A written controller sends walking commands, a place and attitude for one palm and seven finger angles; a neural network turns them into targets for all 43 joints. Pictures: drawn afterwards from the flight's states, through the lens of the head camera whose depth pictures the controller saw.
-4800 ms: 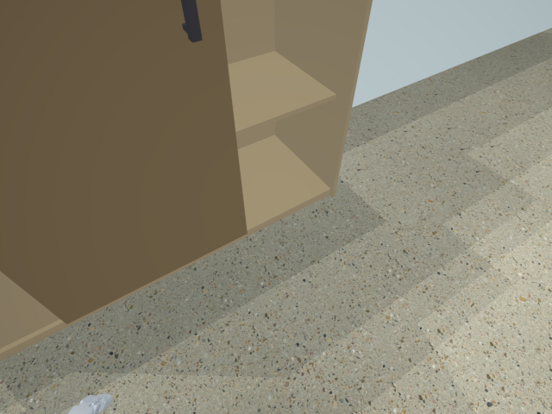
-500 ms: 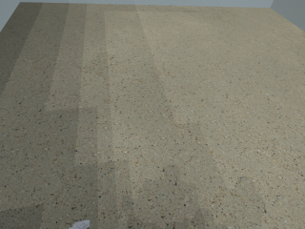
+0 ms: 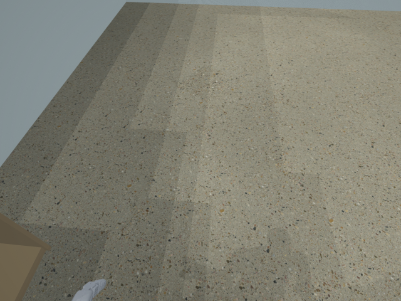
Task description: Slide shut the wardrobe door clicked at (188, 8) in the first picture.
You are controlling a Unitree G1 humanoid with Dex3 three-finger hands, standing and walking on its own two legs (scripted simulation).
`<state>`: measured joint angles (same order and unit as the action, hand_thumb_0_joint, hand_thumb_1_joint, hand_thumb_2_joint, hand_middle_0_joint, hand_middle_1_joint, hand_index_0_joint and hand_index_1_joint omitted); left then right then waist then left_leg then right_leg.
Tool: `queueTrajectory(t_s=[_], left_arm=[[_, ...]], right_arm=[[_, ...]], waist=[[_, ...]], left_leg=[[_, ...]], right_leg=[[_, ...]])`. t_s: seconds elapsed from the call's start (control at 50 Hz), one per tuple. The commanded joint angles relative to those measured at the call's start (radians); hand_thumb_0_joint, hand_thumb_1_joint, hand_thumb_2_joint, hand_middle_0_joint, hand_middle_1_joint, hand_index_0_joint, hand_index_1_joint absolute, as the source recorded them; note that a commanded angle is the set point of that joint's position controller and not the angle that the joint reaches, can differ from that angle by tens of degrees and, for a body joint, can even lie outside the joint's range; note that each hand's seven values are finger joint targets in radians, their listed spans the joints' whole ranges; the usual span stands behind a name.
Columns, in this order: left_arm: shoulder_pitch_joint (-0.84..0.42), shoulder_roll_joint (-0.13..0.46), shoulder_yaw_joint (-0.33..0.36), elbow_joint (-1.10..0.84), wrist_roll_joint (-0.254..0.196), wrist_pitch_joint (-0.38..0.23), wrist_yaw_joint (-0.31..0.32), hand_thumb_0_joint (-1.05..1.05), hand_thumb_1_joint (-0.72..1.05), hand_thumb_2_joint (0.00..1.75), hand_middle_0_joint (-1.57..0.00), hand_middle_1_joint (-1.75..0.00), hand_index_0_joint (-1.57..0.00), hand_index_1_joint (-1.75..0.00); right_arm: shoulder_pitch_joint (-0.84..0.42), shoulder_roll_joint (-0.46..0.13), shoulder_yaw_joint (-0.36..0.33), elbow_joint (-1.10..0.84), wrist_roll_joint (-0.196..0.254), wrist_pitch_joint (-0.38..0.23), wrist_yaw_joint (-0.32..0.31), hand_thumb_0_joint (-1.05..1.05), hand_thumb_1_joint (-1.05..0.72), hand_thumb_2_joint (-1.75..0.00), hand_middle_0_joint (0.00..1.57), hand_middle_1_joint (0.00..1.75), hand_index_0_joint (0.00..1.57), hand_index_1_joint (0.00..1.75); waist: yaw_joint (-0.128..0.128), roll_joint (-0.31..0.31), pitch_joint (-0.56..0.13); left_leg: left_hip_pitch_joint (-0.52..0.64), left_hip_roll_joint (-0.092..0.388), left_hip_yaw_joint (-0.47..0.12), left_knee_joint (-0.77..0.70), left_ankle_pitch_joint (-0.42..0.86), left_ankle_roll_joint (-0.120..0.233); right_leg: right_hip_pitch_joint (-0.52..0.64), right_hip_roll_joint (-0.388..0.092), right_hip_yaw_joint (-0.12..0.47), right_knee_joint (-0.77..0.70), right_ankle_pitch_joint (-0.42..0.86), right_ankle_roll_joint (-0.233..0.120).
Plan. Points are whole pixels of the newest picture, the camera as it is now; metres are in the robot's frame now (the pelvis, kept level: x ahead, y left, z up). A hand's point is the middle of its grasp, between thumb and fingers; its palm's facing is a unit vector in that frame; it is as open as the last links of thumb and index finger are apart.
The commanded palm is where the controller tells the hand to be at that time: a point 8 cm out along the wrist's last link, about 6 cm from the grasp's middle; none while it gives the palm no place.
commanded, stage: turn to face it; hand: left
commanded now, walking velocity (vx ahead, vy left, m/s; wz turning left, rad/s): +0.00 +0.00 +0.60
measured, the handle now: out of the picture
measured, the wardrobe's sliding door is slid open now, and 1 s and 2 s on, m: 0.48 0.48 0.48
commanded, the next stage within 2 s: none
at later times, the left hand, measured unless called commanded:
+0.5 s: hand out of the picture -0.08 +0.25 -0.18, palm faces +0.38 -0.89 -0.25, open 7.4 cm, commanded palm none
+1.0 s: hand out of the picture -0.01 +0.26 -0.13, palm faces +0.57 -0.77 -0.28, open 7.4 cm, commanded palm none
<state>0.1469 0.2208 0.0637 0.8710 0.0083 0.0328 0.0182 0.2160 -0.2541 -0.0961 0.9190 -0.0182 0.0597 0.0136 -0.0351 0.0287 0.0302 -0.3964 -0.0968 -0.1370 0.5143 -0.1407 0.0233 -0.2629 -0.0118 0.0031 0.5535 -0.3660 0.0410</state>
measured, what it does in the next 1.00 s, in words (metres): steps on the spot, turning left: left foot, then right foot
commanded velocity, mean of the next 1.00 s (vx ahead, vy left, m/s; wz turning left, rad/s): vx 0.00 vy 0.00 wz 0.60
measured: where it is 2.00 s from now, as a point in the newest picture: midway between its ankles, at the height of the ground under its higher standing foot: outside the picture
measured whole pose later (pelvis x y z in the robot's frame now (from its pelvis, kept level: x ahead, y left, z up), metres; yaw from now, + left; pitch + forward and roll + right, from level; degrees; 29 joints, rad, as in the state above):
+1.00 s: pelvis -0.02 +0.01 +0.00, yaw +37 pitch +1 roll +0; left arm 0.11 0.20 0.04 0.82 0.01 0.02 0.02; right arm 0.26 -0.24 -0.09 0.93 -0.01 0.06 0.01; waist -0.05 0.05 0.05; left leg -0.37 -0.12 -0.16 0.66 -0.35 0.00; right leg -0.27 0.00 -0.01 0.55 -0.29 0.01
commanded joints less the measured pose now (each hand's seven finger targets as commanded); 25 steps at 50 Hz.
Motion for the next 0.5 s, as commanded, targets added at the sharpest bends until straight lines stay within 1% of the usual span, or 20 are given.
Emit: queueTrajectory(t_s=[0.0,0.02,0.04,0.06,0.08,0.1,0.14,0.18,0.2,0.28,0.3,0.32,0.34,0.36,0.38,0.4,0.42,0.44,0.46,0.48], left_arm=[[0.069,0.254,0.045,-0.09,0.013,-0.018,0.025,0.0,0.9,0.9,-0.2,-0.3,-0.2,-0.3],[0.006,0.226,0.043,-0.103,0.011,-0.024,0.023,0.0,0.9,0.9,-0.2,-0.3,-0.2,-0.3],[-0.034,0.187,0.031,-0.108,0.009,-0.029,0.018,0.0,0.9,0.9,-0.2,-0.3,-0.2,-0.3],[-0.047,0.155,0.019,-0.105,0.009,-0.035,0.015,0.0,0.9,0.9,-0.2,-0.3,-0.2,-0.3],[-0.031,0.139,0.015,-0.1,0.012,-0.039,0.016,0.0,0.9,0.9,-0.2,-0.3,-0.2,-0.3],[0.0,0.141,0.014,-0.093,0.013,-0.043,0.016,0.0,0.9,0.9,-0.2,-0.3,-0.2,-0.3],[0.072,0.156,0.017,-0.071,0.014,-0.044,0.017,0.0,0.9,0.9,-0.2,-0.3,-0.2,-0.3],[0.118,0.176,0.022,-0.051,0.019,-0.041,0.017,0.0,0.9,0.9,-0.2,-0.3,-0.2,-0.3],[0.134,0.196,0.025,-0.045,0.02,-0.038,0.015,0.0,0.9,0.9,-0.2,-0.3,-0.2,-0.3],[0.153,0.225,0.037,-0.03,0.025,-0.029,0.011,0.0,0.9,0.9,-0.2,-0.3,-0.2,-0.3],[0.155,0.233,0.041,-0.03,0.025,-0.027,0.011,0.0,0.9,0.9,-0.2,-0.3,-0.2,-0.3],[0.147,0.237,0.045,-0.027,0.023,-0.024,0.01,0.0,0.9,0.9,-0.2,-0.3,-0.2,-0.3],[0.142,0.236,0.046,-0.025,0.018,-0.021,0.008,0.0,0.9,0.9,-0.2,-0.3,-0.2,-0.3],[0.136,0.227,0.047,-0.028,0.01,-0.017,0.005,0.0,0.9,0.9,-0.2,-0.3,-0.2,-0.3],[0.139,0.181,0.042,-0.048,0.004,-0.013,-0.001,0.0,0.9,0.9,-0.2,-0.3,-0.2,-0.3],[0.096,0.113,0.021,-0.097,0.005,-0.013,-0.004,0.0,0.9,0.9,-0.2,-0.3,-0.2,-0.3],[0.019,0.135,0.023,-0.095,0.013,0.005,0.01,0.0,0.9,0.9,-0.2,-0.3,-0.2,-0.3],[-0.009,0.127,0.029,-0.089,0.006,0.003,0.007,0.0,0.9,0.9,-0.2,-0.3,-0.2,-0.3],[-0.006,0.129,0.033,-0.07,0.006,0.001,-0.001,0.0,0.9,0.9,-0.2,-0.3,-0.2,-0.3],[0.023,0.13,0.036,-0.051,0.009,-0.002,-0.009,0.0,0.9,0.9,-0.2,-0.3,-0.2,-0.3]], right_arm=[[-0.042,-0.114,-0.036,-0.125,-0.014,-0.018,-0.003,0.0,-0.9,-0.9,0.2,0.3,0.2,0.3],[-0.044,-0.109,-0.039,-0.11,-0.013,-0.004,0.004,0.0,-0.9,-0.9,0.2,0.3,0.2,0.3],[-0.026,-0.109,-0.037,-0.09,-0.013,0.0,0.011,0.0,-0.9,-0.9,0.2,0.3,0.2,0.3],[-0.011,-0.104,-0.033,-0.076,-0.013,0.0,0.016,0.0,-0.9,-0.9,0.2,0.3,0.2,0.3],[-0.003,-0.094,-0.028,-0.073,-0.008,-0.002,0.019,0.0,-0.9,-0.9,0.2,0.3,0.2,0.3],[-0.011,-0.085,-0.024,-0.072,-0.006,-0.001,0.02,0.0,-0.9,-0.9,0.2,0.3,0.2,0.3],[-0.059,-0.082,-0.017,-0.081,-0.004,0.0,0.019,0.0,-0.9,-0.9,0.2,0.3,0.2,0.3],[-0.119,-0.075,-0.01,-0.097,0.0,0.0,0.02,0.0,-0.9,-0.9,0.2,0.3,0.2,0.3],[-0.137,-0.067,-0.006,-0.1,0.001,0.002,0.02,0.0,-0.9,-0.9,0.2,0.3,0.2,0.3],[-0.17,-0.061,0.008,-0.108,0.008,-0.011,0.022,0.0,-0.9,-0.9,0.2,0.3,0.2,0.3],[-0.159,-0.058,0.01,-0.106,0.009,-0.016,0.02,0.0,-0.9,-0.9,0.2,0.3,0.2,0.3],[-0.131,-0.064,0.01,-0.102,0.009,-0.021,0.018,0.0,-0.9,-0.9,0.2,0.3,0.2,0.3],[-0.101,-0.077,0.008,-0.093,0.007,-0.025,0.016,0.0,-0.9,-0.9,0.2,0.3,0.2,0.3],[-0.047,-0.109,-0.002,-0.08,0.004,-0.033,0.016,0.0,-0.9,-0.9,0.2,0.3,0.2,0.3],[0.018,-0.212,-0.025,-0.075,-0.001,-0.044,0.013,0.0,-0.9,-0.9,0.2,0.3,0.2,0.3],[0.093,-0.303,-0.048,-0.06,0.005,-0.044,0.006,0.0,-0.9,-0.9,0.2,0.3,0.2,0.3],[0.14,-0.276,-0.045,-0.021,0.007,-0.045,-0.007,0.0,-0.9,-0.9,0.2,0.3,0.2,0.3],[0.085,-0.252,-0.039,-0.036,0.003,-0.044,-0.017,0.0,-0.9,-0.9,0.2,0.3,0.2,0.3],[0.019,-0.213,-0.027,-0.052,-0.001,-0.046,-0.021,0.0,-0.9,-0.9,0.2,0.3,0.2,0.3],[-0.039,-0.188,-0.016,-0.069,0.0,-0.05,-0.021,0.0,-0.9,-0.9,0.2,0.3,0.2,0.3]], waist=[[0.046,-0.243,-0.026],[0.017,-0.238,0.013],[-0.005,-0.226,0.05],[-0.017,-0.207,0.069],[-0.018,-0.188,0.057],[-0.005,-0.201,0.043],[0.031,-0.201,0.015],[0.059,-0.192,0.012],[0.068,-0.206,0.012],[0.09,-0.276,-0.022],[0.09,-0.289,-0.046],[0.076,-0.29,-0.065],[0.06,-0.272,-0.081],[0.026,-0.195,-0.109],[-0.009,0.056,-0.171],[-0.048,0.306,-0.171],[-0.079,0.25,-0.182],[-0.055,0.213,-0.129],[-0.028,0.16,-0.088],[0.006,0.116,-0.079]], left_leg=[[-0.253,0.048,0.035,0.503,-0.392,-0.061],[-0.209,0.068,0.043,0.603,-0.336,-0.059],[-0.205,0.088,0.066,0.67,-0.273,-0.066],[-0.208,0.103,0.087,0.703,-0.22,-0.078],[-0.208,0.109,0.106,0.702,-0.204,-0.085],[-0.213,0.112,0.122,0.695,-0.198,-0.095],[-0.213,0.124,0.143,0.634,-0.228,-0.108],[-0.181,0.129,0.169,0.535,-0.275,-0.111],[-0.159,0.129,0.184,0.492,-0.286,-0.11],[-0.062,0.121,0.237,0.289,-0.318,-0.092],[-0.031,0.114,0.25,0.227,-0.311,-0.085],[0.015,0.11,0.264,0.152,-0.27,-0.079],[0.087,0.104,0.272,0.054,-0.191,-0.072],[0.223,0.117,0.251,-0.083,-0.057,-0.058],[0.433,0.301,0.011,-0.142,0.191,0.015],[0.501,0.523,-0.242,-0.126,0.623,0.148],[0.423,0.505,-0.22,-0.128,0.534,0.171],[0.366,0.455,-0.2,-0.135,0.414,0.169],[0.305,0.401,-0.152,-0.15,0.346,0.149],[0.272,0.36,-0.109,-0.162,0.287,0.124]], right_leg=[[0.042,-0.488,0.403,-0.403,-0.138,-0.194],[-0.056,-0.41,0.334,-0.394,-0.124,-0.165],[-0.077,-0.344,0.225,-0.362,-0.03,-0.142],[-0.055,-0.298,0.124,-0.317,0.1,-0.131],[-0.02,-0.283,0.072,-0.28,0.217,-0.129],[0.035,-0.28,0.032,-0.254,0.307,-0.129],[0.119,-0.304,0.012,-0.223,0.416,-0.146],[0.148,-0.327,-0.001,-0.207,0.465,-0.157],[0.149,-0.332,-0.017,-0.199,0.479,-0.158],[0.184,-0.354,-0.055,-0.145,0.559,-0.154],[0.206,-0.352,-0.067,-0.116,0.597,-0.148],[0.208,-0.353,-0.089,-0.077,0.61,-0.131],[0.185,-0.34,-0.123,-0.028,0.591,-0.101],[0.108,-0.323,-0.163,0.081,0.529,-0.056],[-0.111,-0.235,-0.201,0.304,0.252,0.011],[-0.347,-0.133,-0.16,0.495,-0.312,0.066],[-0.333,-0.136,-0.041,0.585,-0.29,0.051],[-0.359,-0.132,-0.019,0.628,-0.215,0.047],[-0.349,-0.131,-0.006,0.637,-0.128,0.048],[-0.323,-0.13,-0.01,0.637,-0.058,0.052]])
